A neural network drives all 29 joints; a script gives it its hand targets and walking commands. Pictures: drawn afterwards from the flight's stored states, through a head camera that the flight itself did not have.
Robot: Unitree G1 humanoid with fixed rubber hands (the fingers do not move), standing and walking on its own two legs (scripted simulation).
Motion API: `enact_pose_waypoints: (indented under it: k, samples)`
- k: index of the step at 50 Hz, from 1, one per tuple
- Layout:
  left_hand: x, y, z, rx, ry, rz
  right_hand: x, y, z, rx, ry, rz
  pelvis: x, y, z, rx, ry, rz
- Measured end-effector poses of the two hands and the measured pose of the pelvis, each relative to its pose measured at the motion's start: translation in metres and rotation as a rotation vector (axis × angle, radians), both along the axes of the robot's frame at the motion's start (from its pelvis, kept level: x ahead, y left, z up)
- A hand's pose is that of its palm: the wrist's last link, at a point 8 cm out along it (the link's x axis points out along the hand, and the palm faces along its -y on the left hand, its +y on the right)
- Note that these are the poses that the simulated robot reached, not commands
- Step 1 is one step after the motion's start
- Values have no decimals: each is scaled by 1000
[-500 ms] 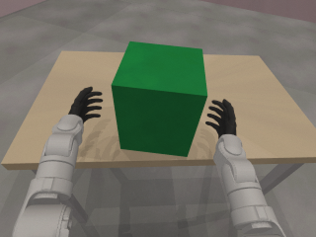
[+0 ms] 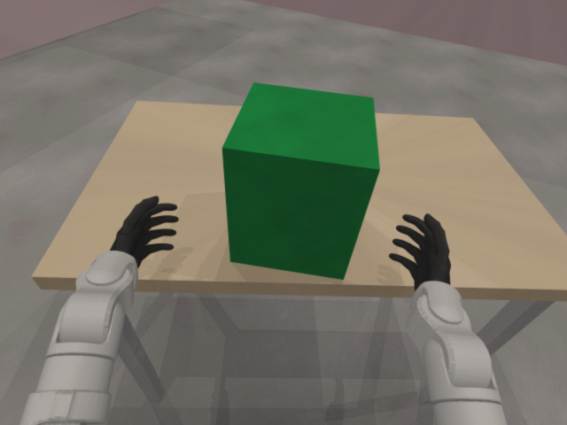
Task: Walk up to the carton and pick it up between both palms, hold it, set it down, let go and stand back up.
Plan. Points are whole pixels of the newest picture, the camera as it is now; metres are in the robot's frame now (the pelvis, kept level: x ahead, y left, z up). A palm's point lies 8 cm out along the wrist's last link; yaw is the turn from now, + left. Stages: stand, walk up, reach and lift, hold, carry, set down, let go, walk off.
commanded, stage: set down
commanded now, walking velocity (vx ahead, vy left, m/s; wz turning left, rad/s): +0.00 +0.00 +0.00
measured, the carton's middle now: (299, 182) +0.49 +0.01 +0.09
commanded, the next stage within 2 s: none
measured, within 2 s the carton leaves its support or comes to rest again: neither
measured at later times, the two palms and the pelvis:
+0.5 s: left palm (111, 298) +0.26 +0.25 +0.08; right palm (441, 317) +0.24 -0.16 +0.09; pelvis +0.00 -0.01 +0.00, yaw +0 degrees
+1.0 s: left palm (122, 332) +0.23 +0.23 +0.06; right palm (443, 340) +0.23 -0.17 +0.07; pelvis +0.01 -0.01 +0.00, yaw +0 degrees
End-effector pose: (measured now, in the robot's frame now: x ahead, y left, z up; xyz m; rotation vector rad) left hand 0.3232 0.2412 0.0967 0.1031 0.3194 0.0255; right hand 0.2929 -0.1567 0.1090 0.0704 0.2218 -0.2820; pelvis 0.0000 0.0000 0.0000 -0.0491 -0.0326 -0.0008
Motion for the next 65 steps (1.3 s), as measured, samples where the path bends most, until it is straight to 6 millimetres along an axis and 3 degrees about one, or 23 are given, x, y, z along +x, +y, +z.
enact_pose_waypoints:
  k: [9, 26, 38, 54, 65]
  samples:
    - [-15, -2, 1, 1, 1, -5, -20, -5, -1, 15, 16, -4, -2, -3, 0, 3, -17, 1]
    - [-66, 8, -16, 20, 38, 6, -51, -5, -15, 23, 88, 21, 0, -8, 1, 10, -20, 1]
    - [-99, 5, -32, 46, 105, 6, -70, -7, -40, 53, 174, 23, 1, -9, 2, 11, -24, 1]
    - [-93, -18, -40, 5, 112, -4, -61, -16, -44, 59, 181, 56, 10, -17, 3, 22, -12, 1]
    - [-90, -29, -60, -22, 179, 24, -56, -33, -68, 43, 232, 80, 24, -24, 5, 31, 7, 0]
